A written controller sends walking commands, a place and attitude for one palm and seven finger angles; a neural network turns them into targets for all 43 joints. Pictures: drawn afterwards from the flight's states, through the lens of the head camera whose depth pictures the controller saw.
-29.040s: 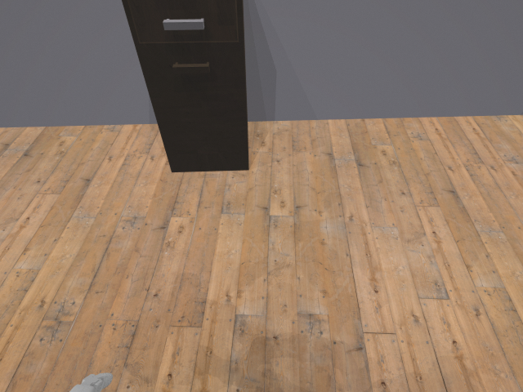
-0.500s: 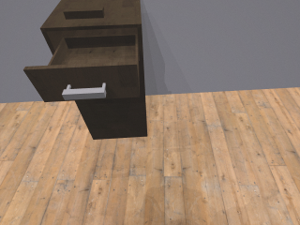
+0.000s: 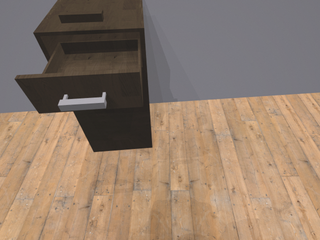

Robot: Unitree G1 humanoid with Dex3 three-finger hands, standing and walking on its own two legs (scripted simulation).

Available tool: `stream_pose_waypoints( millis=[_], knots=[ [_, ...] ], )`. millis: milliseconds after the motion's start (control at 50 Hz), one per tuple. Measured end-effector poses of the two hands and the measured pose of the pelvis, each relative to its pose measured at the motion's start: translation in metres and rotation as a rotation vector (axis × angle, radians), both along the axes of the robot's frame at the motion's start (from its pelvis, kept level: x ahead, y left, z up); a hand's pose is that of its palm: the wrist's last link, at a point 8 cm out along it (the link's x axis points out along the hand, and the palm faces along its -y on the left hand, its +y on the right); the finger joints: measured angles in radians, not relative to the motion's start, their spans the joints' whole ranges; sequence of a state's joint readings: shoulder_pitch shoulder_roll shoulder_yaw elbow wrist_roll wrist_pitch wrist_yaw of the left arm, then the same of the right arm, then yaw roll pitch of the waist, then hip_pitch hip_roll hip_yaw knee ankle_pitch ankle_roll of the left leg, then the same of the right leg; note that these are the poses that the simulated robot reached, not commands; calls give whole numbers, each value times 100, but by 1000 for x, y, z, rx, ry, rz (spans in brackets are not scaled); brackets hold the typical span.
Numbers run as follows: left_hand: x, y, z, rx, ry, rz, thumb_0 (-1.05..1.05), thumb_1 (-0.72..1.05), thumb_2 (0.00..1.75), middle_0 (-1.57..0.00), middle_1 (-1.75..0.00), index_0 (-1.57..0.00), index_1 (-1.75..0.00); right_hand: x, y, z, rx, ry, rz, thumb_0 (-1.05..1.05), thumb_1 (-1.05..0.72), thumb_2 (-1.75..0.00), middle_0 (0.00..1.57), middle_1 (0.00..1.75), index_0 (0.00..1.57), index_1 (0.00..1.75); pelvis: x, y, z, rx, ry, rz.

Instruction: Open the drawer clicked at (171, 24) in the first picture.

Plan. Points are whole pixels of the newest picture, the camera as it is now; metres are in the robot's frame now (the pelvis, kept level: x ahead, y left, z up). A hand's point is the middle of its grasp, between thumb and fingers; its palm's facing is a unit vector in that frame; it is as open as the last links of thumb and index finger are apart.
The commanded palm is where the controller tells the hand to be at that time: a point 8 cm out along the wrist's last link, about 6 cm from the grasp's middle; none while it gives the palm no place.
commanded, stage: look to check the result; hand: left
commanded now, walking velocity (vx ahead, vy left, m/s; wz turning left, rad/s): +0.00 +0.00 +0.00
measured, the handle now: (84, 99) +0.53 +0.29 +0.02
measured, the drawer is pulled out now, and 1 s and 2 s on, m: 0.27 0.27 0.27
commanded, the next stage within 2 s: stand and wait in 0.58 s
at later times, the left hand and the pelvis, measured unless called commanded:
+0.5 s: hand out of the picture +0.02 +0.16 -0.17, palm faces +0.03 -0.98 -0.21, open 7.4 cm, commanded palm none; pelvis +0.02 -0.01 +0.00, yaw +0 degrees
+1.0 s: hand out of the picture +0.03 +0.17 -0.17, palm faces +0.04 -0.97 -0.23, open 7.4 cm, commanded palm none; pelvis +0.02 -0.02 +0.00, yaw +0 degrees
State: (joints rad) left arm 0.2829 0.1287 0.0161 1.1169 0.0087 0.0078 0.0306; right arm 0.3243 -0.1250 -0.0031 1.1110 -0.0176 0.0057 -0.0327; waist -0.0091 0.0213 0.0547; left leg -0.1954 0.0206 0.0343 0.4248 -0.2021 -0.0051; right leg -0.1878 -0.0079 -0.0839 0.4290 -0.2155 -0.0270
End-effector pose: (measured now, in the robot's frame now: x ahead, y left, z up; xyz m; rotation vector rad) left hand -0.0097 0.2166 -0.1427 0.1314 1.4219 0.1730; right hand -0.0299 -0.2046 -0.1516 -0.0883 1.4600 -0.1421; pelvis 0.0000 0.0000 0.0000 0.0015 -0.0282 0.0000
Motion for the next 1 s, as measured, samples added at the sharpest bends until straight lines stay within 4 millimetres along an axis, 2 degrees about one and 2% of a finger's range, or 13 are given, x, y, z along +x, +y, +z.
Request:
stream_pose_waypoints(
  millis=[240, 560, 780, 1000],
  knots=[
    [2, -1, 4, 19, 22, 3, 1, 91, 90, -20, -30, -20, -30, 19, -7, -2, 3, -19, 8, 1, -90, -90, 19, 30, 20, 30, 8, -5, 1, 2, 0, -4],
    [27, -7, 4, 17, -19, -11, 1, 91, 90, -20, -30, -20, -30, 41, -23, 0, -19, -43, 19, 1, -91, -90, 19, 30, 20, 30, 18, -13, 2, 2, 1, -4],
    [38, -6, 6, 28, -36, -17, 1, 91, 90, -20, -30, -20, -30, 47, -28, 1, -23, -49, 21, 1, -90, -90, 19, 30, 20, 30, 22, -15, 2, 2, 1, -4],
    [39, -4, 7, 39, -34, -13, 1, 91, 90, -20, -30, -20, -30, 48, -30, 0, -21, -43, 24, 1, -90, -90, 19, 30, 20, 30, 24, -17, 3, 3, -2, -2]
  ],
)
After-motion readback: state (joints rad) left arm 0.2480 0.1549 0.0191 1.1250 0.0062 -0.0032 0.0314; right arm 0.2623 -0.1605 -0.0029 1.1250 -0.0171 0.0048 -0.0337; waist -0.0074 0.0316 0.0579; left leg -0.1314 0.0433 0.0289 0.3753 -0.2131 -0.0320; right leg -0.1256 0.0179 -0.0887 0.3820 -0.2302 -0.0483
